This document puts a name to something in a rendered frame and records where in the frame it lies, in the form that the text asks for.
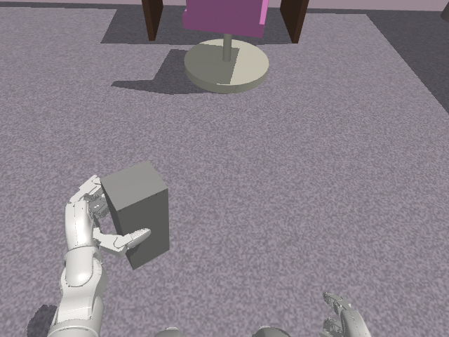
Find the left robot arm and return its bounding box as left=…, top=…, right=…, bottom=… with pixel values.
left=47, top=246, right=108, bottom=337

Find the office chair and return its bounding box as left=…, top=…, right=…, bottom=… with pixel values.
left=182, top=0, right=269, bottom=93

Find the left robot hand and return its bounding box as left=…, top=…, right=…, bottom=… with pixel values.
left=64, top=175, right=151, bottom=258

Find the right robot hand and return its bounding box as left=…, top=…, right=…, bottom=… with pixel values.
left=319, top=292, right=371, bottom=337

